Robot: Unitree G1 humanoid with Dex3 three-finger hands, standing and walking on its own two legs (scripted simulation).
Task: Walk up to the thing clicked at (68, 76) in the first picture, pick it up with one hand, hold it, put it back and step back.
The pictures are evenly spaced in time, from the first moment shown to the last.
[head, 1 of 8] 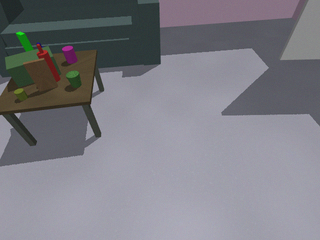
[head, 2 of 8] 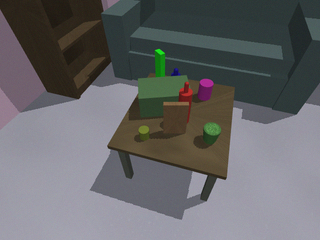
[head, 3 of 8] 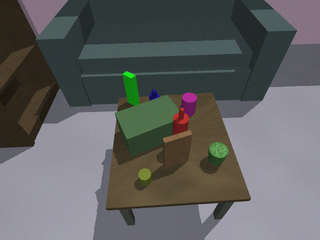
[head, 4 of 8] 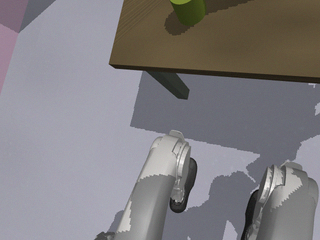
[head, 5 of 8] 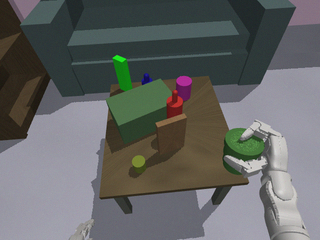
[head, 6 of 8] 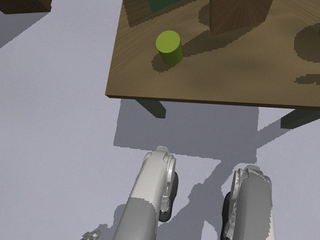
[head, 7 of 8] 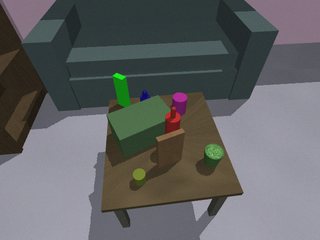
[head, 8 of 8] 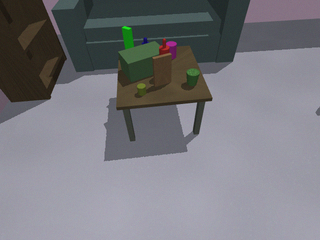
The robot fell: no
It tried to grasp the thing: yes
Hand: right
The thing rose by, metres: 0.32
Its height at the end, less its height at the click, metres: +0.00
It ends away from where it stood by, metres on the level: 0.03
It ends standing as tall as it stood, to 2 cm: yes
